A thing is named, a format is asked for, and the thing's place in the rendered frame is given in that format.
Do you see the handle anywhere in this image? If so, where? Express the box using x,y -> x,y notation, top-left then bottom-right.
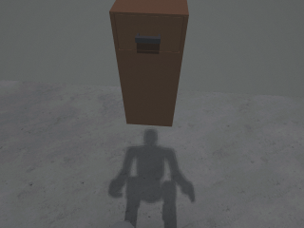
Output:
135,33 -> 161,44

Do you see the cabinet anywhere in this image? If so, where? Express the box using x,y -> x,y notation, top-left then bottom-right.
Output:
109,0 -> 189,127

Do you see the drawer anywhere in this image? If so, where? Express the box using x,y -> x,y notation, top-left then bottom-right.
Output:
115,14 -> 183,52

